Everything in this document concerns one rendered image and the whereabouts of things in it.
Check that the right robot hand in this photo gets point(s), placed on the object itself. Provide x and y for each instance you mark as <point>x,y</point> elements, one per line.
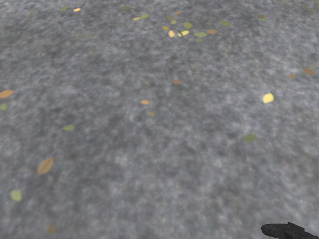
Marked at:
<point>286,231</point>

